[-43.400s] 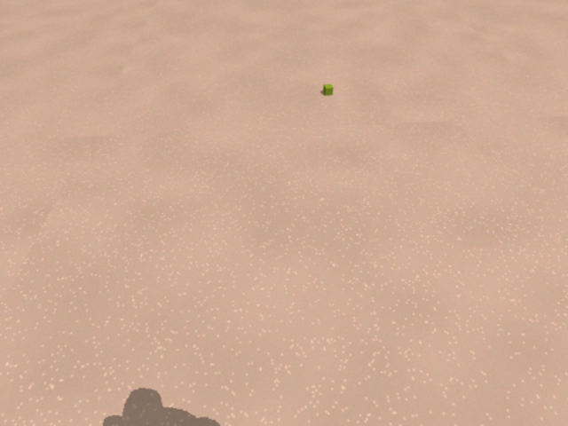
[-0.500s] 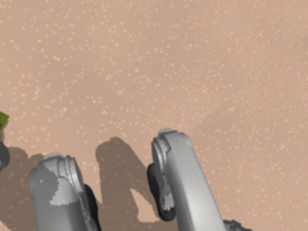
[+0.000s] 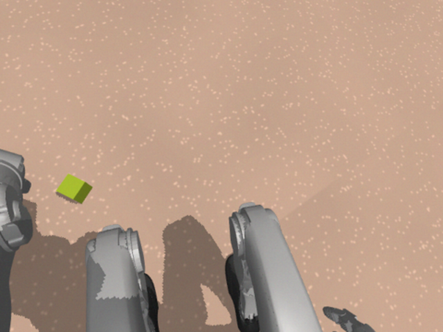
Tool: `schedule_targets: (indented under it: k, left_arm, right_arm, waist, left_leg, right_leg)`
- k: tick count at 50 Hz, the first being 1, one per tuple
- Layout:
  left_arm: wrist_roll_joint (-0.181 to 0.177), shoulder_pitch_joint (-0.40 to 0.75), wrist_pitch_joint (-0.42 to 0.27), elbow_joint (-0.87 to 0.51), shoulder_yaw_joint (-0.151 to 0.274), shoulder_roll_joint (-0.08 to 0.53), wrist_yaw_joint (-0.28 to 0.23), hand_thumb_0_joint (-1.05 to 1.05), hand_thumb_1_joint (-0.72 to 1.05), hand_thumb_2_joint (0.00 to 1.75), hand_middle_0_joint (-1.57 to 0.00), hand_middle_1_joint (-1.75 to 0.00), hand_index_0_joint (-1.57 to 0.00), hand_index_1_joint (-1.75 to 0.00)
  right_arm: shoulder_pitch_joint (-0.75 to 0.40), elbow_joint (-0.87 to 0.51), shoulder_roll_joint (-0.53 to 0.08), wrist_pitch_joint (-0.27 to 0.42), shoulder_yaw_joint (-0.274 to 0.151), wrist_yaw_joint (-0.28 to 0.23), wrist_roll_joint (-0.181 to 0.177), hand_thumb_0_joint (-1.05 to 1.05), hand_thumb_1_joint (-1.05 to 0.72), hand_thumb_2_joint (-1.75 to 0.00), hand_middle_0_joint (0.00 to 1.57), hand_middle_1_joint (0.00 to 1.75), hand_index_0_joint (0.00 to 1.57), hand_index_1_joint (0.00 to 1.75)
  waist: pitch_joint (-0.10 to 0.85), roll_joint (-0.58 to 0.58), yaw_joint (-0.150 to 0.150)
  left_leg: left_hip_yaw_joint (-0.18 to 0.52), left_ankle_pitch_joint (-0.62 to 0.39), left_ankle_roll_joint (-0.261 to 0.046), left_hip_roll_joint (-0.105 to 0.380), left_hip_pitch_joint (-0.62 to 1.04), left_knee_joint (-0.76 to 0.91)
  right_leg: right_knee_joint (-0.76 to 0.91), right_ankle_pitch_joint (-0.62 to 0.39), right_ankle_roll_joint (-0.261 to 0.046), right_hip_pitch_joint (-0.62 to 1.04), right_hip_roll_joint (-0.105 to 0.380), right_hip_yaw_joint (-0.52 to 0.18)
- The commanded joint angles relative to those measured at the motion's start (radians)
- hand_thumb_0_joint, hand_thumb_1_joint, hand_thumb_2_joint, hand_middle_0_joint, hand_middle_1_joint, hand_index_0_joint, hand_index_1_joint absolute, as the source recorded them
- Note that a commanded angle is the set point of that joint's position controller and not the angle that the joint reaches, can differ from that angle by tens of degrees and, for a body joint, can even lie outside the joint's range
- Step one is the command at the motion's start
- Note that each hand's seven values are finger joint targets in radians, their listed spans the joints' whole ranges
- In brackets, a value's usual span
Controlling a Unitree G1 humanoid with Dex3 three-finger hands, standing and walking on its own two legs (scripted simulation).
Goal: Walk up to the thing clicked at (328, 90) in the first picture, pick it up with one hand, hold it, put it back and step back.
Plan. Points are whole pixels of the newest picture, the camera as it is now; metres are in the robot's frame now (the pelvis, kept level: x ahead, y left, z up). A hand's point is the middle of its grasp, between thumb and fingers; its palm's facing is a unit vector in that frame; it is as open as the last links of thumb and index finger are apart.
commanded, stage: approach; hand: left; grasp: from above
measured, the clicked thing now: (75, 188) +0.47 +0.31 -0.37
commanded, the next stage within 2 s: home in 0.28 s
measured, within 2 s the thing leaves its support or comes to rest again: neither
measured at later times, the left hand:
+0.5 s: hand (14, 189) +0.42 +0.33 -0.15, palm faces -0.16 -0.44 -0.89, open 13.6 cm
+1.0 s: hand (14, 192) +0.42 +0.35 -0.17, palm faces -0.15 -0.40 -0.90, open 13.7 cm
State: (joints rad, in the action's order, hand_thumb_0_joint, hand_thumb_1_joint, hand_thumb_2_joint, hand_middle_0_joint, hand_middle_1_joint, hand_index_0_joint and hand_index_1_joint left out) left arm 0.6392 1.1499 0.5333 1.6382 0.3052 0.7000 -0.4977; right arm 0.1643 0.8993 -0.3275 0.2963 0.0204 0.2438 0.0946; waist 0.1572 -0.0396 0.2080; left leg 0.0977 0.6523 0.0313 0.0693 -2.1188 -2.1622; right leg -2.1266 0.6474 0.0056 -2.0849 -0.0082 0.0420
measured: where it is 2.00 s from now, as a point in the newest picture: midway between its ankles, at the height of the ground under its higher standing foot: (197, 319)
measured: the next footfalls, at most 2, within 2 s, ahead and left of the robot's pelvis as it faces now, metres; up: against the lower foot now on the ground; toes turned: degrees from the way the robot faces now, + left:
none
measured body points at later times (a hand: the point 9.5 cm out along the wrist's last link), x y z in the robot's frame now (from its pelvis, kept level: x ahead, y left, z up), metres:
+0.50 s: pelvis +0.00 +0.01 -0.02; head +0.22 +0.04 +0.37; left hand +0.43 +0.35 -0.10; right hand +0.03 -0.26 -0.13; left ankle +0.09 +0.14 -0.37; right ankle +0.10 -0.12 -0.37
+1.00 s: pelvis +0.00 +0.00 -0.05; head +0.23 +0.03 +0.34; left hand +0.43 +0.36 -0.12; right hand +0.04 -0.26 -0.16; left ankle +0.09 +0.14 -0.37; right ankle +0.10 -0.12 -0.37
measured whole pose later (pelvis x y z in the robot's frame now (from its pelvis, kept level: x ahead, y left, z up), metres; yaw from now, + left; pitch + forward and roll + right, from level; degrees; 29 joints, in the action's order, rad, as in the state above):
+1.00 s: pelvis +0.00 +0.00 -0.05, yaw -1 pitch +34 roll -4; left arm 0.71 1.16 0.42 1.76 0.39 0.78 -0.58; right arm 0.14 0.91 -0.33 0.34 0.07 0.28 0.15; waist 0.06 -0.02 0.24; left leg 0.11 0.67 0.02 0.06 -2.24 -2.32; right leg -2.27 0.66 0.02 -2.20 -0.01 0.04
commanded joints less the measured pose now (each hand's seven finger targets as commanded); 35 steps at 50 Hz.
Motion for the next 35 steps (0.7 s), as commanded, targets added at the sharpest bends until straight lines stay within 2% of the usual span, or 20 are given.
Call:
schedule_targets:
  k: [1, 4, 5, 6, 8, 12, 15, 17, 18, 19, 21, 22, 23, 24, 25, 28, 31, 32, 34, 35]
  left_arm:
    - [0.032, 0.292, -0.018, -0.158, -0.017, 0.241, -0.032, 0.00, -0.37, 0.86, -0.15, -0.95, -0.18, -0.91]
    - [0.032, 0.283, -0.024, -0.261, 0.018, 0.273, -0.041, 0.00, -0.48, 0.95, -0.06, -1.03, -0.09, -1.00]
    - [0.033, 0.285, -0.020, -0.282, 0.018, 0.266, -0.042, 0.00, -0.40, 0.89, -0.14, -0.95, -0.17, -0.92]
    - [0.032, 0.270, -0.014, -0.293, 0.016, 0.254, -0.040, 0.00, -0.46, 0.94, -0.10, -1.03, -0.11, -1.00]
    - [0.031, 0.261, -0.008, -0.353, 0.033, 0.281, -0.045, 0.00, -0.48, 0.95, -0.10, -0.96, -0.09, -0.97]
    - [0.022, 0.229, 0.009, -0.266, 0.003, 0.195, -0.055, 0.00, -0.48, 0.95, -0.09, -0.95, -0.08, -0.96]
    - [0.032, 0.231, -0.006, -0.159, -0.005, 0.179, -0.077, 0.00, -0.47, 0.95, -0.09, -0.97, -0.09, -0.97]
    - [0.039, 0.258, -0.027, -0.101, -0.001, 0.195, -0.086, 0.00, -0.45, 0.93, -0.08, -1.00, -0.09, -0.99]
    - [0.041, 0.270, -0.040, -0.071, 0.001, 0.195, -0.091, 0.00, -0.37, 0.86, -0.16, -0.92, -0.17, -0.91]
    - [0.056, 0.288, -0.053, -0.071, 0.009, 0.228, -0.098, 0.00, -0.42, 0.91, -0.08, -1.00, -0.11, -0.99]
    - [0.068, 0.268, -0.070, -0.010, 0.014, 0.238, -0.102, 0.00, -0.35, 0.87, -0.16, -0.94, -0.18, -0.92]
    - [0.070, 0.275, -0.082, -0.008, 0.015, 0.240, -0.102, 0.00, -0.42, 0.90, -0.08, -1.02, -0.11, -1.00]
    - [0.072, 0.280, -0.091, -0.001, 0.017, 0.239, -0.097, 0.00, -0.34, 0.89, -0.16, -0.94, -0.19, -0.92]
    - [0.071, 0.295, -0.101, -0.016, 0.022, 0.249, -0.094, 0.00, -0.40, 0.88, -0.08, -1.02, -0.12, -1.00]
    - [0.074, 0.296, -0.109, -0.009, 0.030, 0.260, -0.098, 0.00, -0.32, 0.89, -0.16, -0.94, -0.20, -0.92]
    - [0.068, 0.283, -0.123, -0.081, 0.065, 0.297, -0.105, 0.00, -0.40, 0.90, -0.08, -1.02, -0.12, -1.00]
    - [0.035, 0.334, -0.132, -0.356, 0.140, 0.363, -0.123, 0.00, -0.32, 0.93, -0.16, -0.94, -0.20, -0.92]
    - [0.028, 0.267, -0.116, -0.351, 0.132, 0.337, -0.120, 0.00, -0.40, 0.97, -0.08, -1.02, -0.12, -1.00]
    - [0.026, 0.253, -0.094, -0.428, 0.111, 0.335, -0.096, 0.00, -0.53, 0.99, -0.08, -0.95, -0.06, -0.97]
    - [0.035, 0.218, -0.081, -0.384, 0.095, 0.313, -0.081, 0.00, -0.54, 0.99, -0.08, -0.94, -0.05, -0.97]
  right_arm:
    - [0.196, -0.009, -0.187, 0.022, -0.060, -0.009, -0.001, 0.00, -0.90, -0.90, 0.20, 0.30, 0.20, 0.30]
    - [0.198, -0.012, -0.184, 0.018, -0.071, -0.011, -0.006, 0.00, -0.89, -0.89, 0.20, 0.30, 0.20, 0.30]
    - [0.196, -0.017, -0.183, 0.016, -0.073, -0.012, -0.005, 0.00, -0.90, -0.90, 0.20, 0.30, 0.20, 0.30]
    - [0.199, -0.019, -0.182, 0.013, -0.077, -0.012, -0.007, 0.00, -0.89, -0.89, 0.20, 0.30, 0.20, 0.30]
    - [0.199, -0.026, -0.186, 0.003, -0.084, -0.014, -0.014, 0.00, -0.89, -0.89, 0.20, 0.30, 0.20, 0.30]
    - [0.211, -0.005, -0.177, -0.005, -0.082, -0.020, -0.017, 0.00, -0.88, -0.89, 0.20, 0.30, 0.20, 0.30]
    - [0.217, 0.012, -0.183, -0.001, -0.072, -0.018, -0.007, 0.00, -0.88, -0.88, 0.20, 0.30, 0.20, 0.30]
    - [0.220, 0.019, -0.184, 0.010, -0.057, -0.010, 0.005, 0.00, -0.88, -0.88, 0.20, 0.30, 0.20, 0.30]
    - [0.217, 0.023, -0.184, 0.017, -0.051, -0.006, 0.012, 0.00, -0.90, -0.90, 0.20, 0.30, 0.20, 0.30]
    - [0.212, 0.028, -0.189, 0.026, -0.044, -0.003, 0.020, 0.00, -0.89, -0.88, 0.20, 0.30, 0.20, 0.30]
    - [0.206, 0.021, -0.203, 0.040, -0.036, 0.007, 0.031, 0.00, -0.90, -0.90, 0.20, 0.30, 0.20, 0.30]
    - [0.212, 0.027, -0.198, 0.047, -0.034, 0.011, 0.038, 0.00, -0.89, -0.89, 0.20, 0.30, 0.20, 0.30]
    - [0.216, 0.028, -0.203, 0.052, -0.035, 0.013, 0.042, 0.00, -0.90, -0.90, 0.20, 0.30, 0.20, 0.30]
    - [0.223, 0.026, -0.205, 0.060, -0.034, 0.017, 0.045, 0.00, -0.90, -0.89, 0.20, 0.30, 0.20, 0.30]
    - [0.225, 0.020, -0.209, 0.063, -0.033, 0.022, 0.049, 0.00, -0.90, -0.90, 0.20, 0.30, 0.20, 0.30]
    - [0.231, 0.013, -0.218, 0.068, -0.038, 0.037, 0.050, 0.00, -0.90, -0.89, 0.20, 0.30, 0.20, 0.30]
    - [0.228, -0.019, -0.226, 0.049, -0.070, 0.043, 0.036, 0.00, -0.90, -0.90, 0.20, 0.30, 0.20, 0.30]
    - [0.219, -0.032, -0.222, 0.035, -0.079, 0.040, 0.029, 0.00, -0.90, -0.89, 0.20, 0.30, 0.20, 0.30]
    - [0.220, -0.032, -0.220, 0.005, -0.086, 0.031, 0.010, 0.00, -0.89, -0.89, 0.20, 0.30, 0.20, 0.30]
    - [0.225, -0.025, -0.211, -0.004, -0.088, 0.029, 0.006, 0.00, -0.89, -0.89, 0.20, 0.30, 0.20, 0.30]
  waist:
    - [0.548, -0.148, 0.007]
    - [0.637, -0.206, -0.024]
    - [0.664, -0.222, -0.021]
    - [0.664, -0.222, -0.021]
    - [0.706, -0.225, -0.033]
    - [0.621, -0.196, -0.006]
    - [0.528, -0.164, 0.018]
    - [0.478, -0.136, 0.036]
    - [0.464, -0.117, 0.044]
    - [0.457, -0.120, 0.042]
    - [0.427, -0.136, 0.047]
    - [0.417, -0.148, 0.052]
    - [0.433, -0.152, 0.056]
    - [0.449, -0.171, 0.059]
    - [0.472, -0.183, 0.051]
    - [0.565, -0.254, 0.025]
    - [0.827, -0.422, -0.040]
    - [0.836, -0.409, -0.042]
    - [0.801, -0.364, -0.030]
    - [0.764, -0.315, -0.016]
  left_leg:
    - [-0.088, -0.081, -0.050, -0.045, 0.406, 0.205]
    - [-0.089, -0.111, -0.041, -0.042, 0.476, 0.224]
    - [-0.091, -0.121, -0.040, -0.041, 0.495, 0.227]
    - [-0.094, -0.129, -0.039, -0.041, 0.500, 0.232]
    - [-0.091, -0.143, -0.039, -0.040, 0.522, 0.243]
    - [-0.069, -0.134, -0.037, -0.033, 0.516, 0.252]
    - [-0.051, -0.104, -0.041, -0.029, 0.456, 0.234]
    - [-0.049, -0.091, -0.047, -0.030, 0.405, 0.207]
    - [-0.056, -0.089, -0.051, -0.032, 0.378, 0.184]
    - [-0.061, -0.079, -0.054, -0.037, 0.350, 0.170]
    - [-0.064, -0.064, -0.051, -0.041, 0.339, 0.156]
    - [-0.070, -0.058, -0.050, -0.044, 0.334, 0.147]
    - [-0.069, -0.060, -0.048, -0.043, 0.357, 0.137]
    - [-0.066, -0.066, -0.044, -0.042, 0.368, 0.139]
    - [-0.071, -0.070, -0.044, -0.042, 0.364, 0.126]
    - [-0.058, -0.106, -0.033, -0.038, 0.439, 0.128]
    - [-0.064, -0.231, -0.014, -0.034, 0.617, 0.135]
    - [-0.074, -0.236, -0.015, -0.036, 0.623, 0.139]
    - [-0.087, -0.219, -0.029, -0.040, 0.567, 0.134]
    - [-0.091, -0.205, -0.037, -0.041, 0.515, 0.128]
  right_leg:
    - [0.295, -0.057, -0.019, 0.314, -0.027, 0.031]
    - [0.287, -0.095, -0.023, 0.343, -0.021, 0.033]
    - [0.287, -0.107, -0.024, 0.351, -0.021, 0.034]
    - [0.294, -0.120, -0.023, 0.364, -0.021, 0.034]
    - [0.299, -0.138, -0.024, 0.390, -0.020, 0.035]
    - [0.279, -0.150, -0.028, 0.313, -0.019, 0.053]
    - [0.253, -0.126, -0.028, 0.253, -0.017, 0.060]
    - [0.236, -0.107, -0.024, 0.234, -0.020, 0.061]
    - [0.233, -0.102, -0.023, 0.234, -0.021, 0.058]
    - [0.233, -0.079, -0.022, 0.227, -0.023, 0.054]
    - [0.219, -0.050, -0.024, 0.199, -0.021, 0.056]
    - [0.216, -0.041, -0.024, 0.200, -0.024, 0.054]
    - [0.209, -0.045, -0.024, 0.186, -0.021, 0.055]
    - [0.197, -0.053, -0.024, 0.192, -0.019, 0.059]
    - [0.191, -0.061, -0.024, 0.201, -0.019, 0.058]
    - [0.145, -0.108, -0.025, 0.208, -0.009, 0.074]
    - [0.101, -0.224, -0.038, 0.263, 0.002, 0.071]
    - [0.117, -0.233, -0.039, 0.281, -0.001, 0.071]
    - [0.152, -0.235, -0.034, 0.300, -0.008, 0.061]
    - [0.160, -0.225, -0.030, 0.302, -0.014, 0.059]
